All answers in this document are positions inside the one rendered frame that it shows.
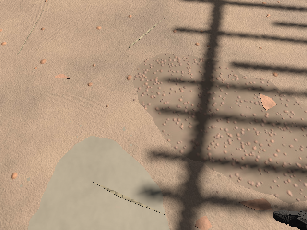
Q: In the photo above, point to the robot right hand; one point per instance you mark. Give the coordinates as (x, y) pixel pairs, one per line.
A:
(294, 218)

